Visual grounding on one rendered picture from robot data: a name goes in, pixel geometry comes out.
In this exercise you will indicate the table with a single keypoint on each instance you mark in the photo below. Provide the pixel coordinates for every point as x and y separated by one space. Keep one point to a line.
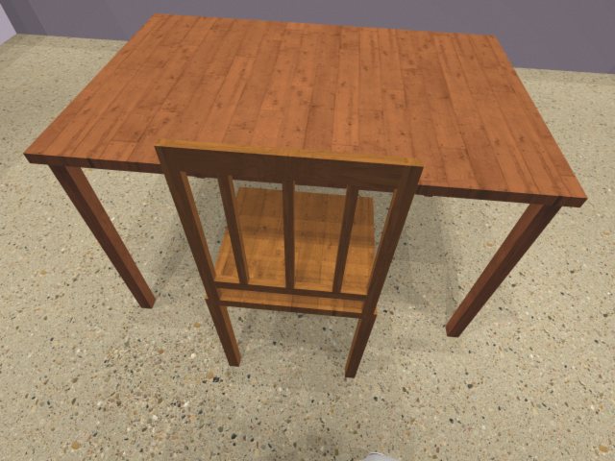
452 99

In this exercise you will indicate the chair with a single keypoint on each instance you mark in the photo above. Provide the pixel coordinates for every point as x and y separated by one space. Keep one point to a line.
286 250

